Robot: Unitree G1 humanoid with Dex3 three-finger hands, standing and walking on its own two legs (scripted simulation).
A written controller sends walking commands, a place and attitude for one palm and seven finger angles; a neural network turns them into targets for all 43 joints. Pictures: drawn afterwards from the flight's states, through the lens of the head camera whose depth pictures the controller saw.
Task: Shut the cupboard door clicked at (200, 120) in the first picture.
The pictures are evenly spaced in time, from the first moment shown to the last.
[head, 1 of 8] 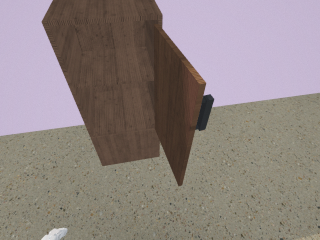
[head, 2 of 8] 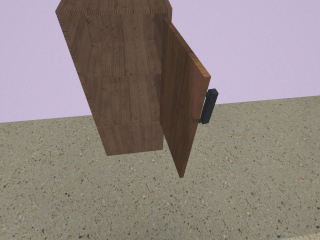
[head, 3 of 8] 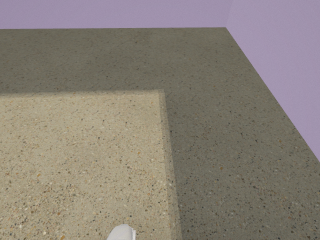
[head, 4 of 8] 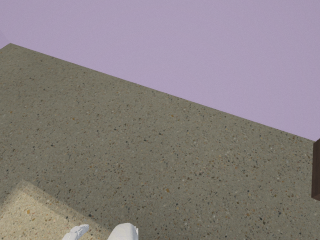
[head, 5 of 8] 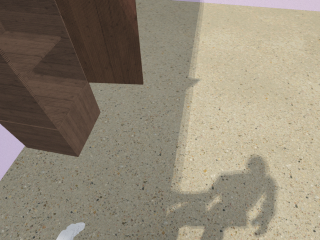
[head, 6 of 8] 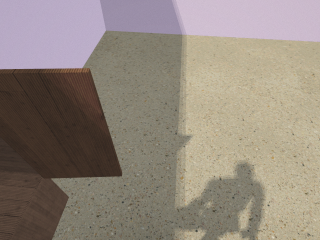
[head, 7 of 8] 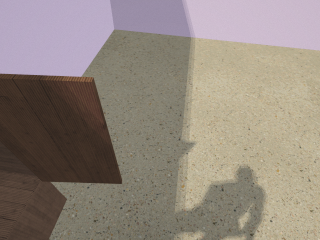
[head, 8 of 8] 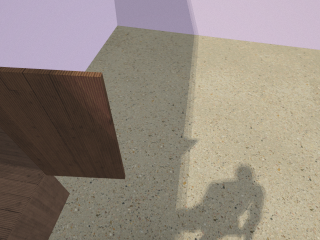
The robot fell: no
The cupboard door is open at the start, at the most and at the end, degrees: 97 97 97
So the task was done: no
